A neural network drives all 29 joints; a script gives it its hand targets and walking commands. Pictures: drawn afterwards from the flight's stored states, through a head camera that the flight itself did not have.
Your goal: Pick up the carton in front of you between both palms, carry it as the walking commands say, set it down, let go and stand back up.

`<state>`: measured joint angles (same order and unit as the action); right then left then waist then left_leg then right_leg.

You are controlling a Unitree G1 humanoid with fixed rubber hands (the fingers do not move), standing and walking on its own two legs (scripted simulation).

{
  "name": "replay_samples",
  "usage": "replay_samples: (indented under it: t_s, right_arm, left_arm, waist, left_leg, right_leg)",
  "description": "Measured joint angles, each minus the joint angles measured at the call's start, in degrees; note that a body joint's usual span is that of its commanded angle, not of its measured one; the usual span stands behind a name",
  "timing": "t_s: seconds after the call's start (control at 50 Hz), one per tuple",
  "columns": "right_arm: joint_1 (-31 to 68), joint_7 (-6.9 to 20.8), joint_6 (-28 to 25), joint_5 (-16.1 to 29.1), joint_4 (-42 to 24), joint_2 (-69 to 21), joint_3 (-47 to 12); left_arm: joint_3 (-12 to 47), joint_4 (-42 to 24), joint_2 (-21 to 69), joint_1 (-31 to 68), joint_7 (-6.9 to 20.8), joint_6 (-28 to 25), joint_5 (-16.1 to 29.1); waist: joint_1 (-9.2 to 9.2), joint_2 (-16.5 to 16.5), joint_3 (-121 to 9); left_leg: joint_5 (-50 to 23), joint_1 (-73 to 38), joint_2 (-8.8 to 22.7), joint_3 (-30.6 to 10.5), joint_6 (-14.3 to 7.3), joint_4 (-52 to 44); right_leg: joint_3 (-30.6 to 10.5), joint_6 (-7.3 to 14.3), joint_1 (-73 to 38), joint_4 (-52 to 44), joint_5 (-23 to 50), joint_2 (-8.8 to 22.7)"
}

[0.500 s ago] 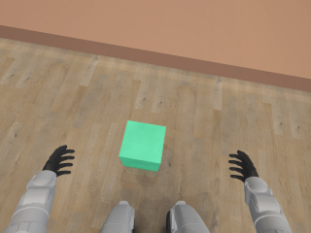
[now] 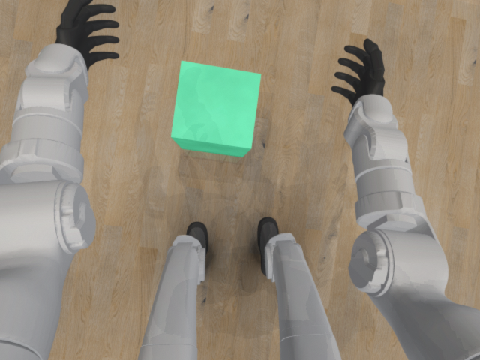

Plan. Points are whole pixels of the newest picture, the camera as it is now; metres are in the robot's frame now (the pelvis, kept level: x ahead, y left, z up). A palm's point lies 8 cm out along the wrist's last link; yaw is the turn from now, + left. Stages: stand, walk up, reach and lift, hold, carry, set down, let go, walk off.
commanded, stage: reach and lift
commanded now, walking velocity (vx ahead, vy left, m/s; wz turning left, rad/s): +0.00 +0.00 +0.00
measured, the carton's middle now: (216, 116) +0.55 +0.03 -0.55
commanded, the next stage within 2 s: none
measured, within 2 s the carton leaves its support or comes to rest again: leaves its support in 1.92 s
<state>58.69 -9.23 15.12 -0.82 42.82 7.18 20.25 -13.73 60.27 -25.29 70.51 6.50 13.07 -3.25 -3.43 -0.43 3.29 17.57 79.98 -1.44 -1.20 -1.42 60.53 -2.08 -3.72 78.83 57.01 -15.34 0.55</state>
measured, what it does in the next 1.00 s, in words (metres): lowers itself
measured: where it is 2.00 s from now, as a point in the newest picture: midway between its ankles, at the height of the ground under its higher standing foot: (234, 260)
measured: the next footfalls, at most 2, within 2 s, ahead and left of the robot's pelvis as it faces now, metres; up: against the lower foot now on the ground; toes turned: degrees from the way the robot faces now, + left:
none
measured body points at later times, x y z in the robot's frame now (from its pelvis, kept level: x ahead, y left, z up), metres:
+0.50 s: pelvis +0.03 -0.01 -0.08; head +0.39 +0.03 +0.19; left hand +0.58 +0.21 -0.25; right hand +0.54 -0.17 -0.25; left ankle +0.08 +0.10 -0.63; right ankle +0.09 -0.16 -0.63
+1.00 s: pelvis -0.03 -0.02 -0.28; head +0.36 +0.01 -0.07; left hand +0.57 +0.20 -0.46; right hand +0.54 -0.17 -0.46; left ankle +0.07 +0.10 -0.64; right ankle +0.09 -0.16 -0.64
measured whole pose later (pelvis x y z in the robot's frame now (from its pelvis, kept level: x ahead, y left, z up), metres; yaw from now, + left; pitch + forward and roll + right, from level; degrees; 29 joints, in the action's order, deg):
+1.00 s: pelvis -0.03 -0.02 -0.28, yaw -3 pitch +39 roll -5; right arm 88.6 -12.7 8.8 9.0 57.4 11.2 15.0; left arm -0.7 72.4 -34.1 98.6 1.8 8.4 7.4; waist -2.2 -2.7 24.1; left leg 33.4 128.8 -1.7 -4.2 0.3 123.3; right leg -1.8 -6.3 126.9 119.0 -31.4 -4.9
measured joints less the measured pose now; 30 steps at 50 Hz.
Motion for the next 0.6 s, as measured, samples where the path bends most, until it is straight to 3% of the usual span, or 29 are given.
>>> replay_samples:
  t_s: [0.18, 0.36, 0.54, 0.6]
  right_arm:
    - [13.39, -0.59, 0.65, -4.31, -1.92, -3.28, 6.60]
    - [10.45, 0.99, -5.35, -7.91, -2.81, -6.19, 9.83]
    - [6.23, 0.58, -8.92, -4.86, 1.50, -4.25, 7.50]
    - [7.17, -0.16, -9.09, -1.36, 2.35, -2.63, 4.84]
  left_arm:
    - [-2.91, 2.15, -1.74, 14.73, 1.79, 0.42, -4.24]
    - [-5.55, -1.67, 1.95, 11.49, 0.20, -3.47, -6.71]
    - [-3.84, 1.02, 3.06, 6.78, -2.50, -6.70, -3.66]
    - [-1.61, 1.96, 1.84, 7.85, -3.36, -7.05, -1.91]
  waist:
    - [-0.30, -1.00, 4.05]
    - [1.18, -0.40, 1.50]
    - [1.79, -0.50, -4.43]
    - [1.99, -0.86, -3.53]
  left_leg:
    - [0.76, 6.93, -0.12, -0.20, -0.23, 2.91]
    - [3.09, 14.17, -0.58, -2.32, 0.66, 6.74]
    - [9.94, 28.88, -1.33, -3.55, 1.74, 22.70]
    - [12.36, 33.85, -1.31, -3.74, 1.99, 29.78]
  right_leg:
    - [-0.07, -0.32, 6.75, 2.67, -0.68, -0.20]
    - [0.10, -0.34, 14.07, 6.92, -2.07, -1.21]
    - [-0.61, -0.90, 28.77, 23.30, -9.57, -2.89]
    - [-0.42, -1.14, 33.53, 30.09, -12.47, -3.47]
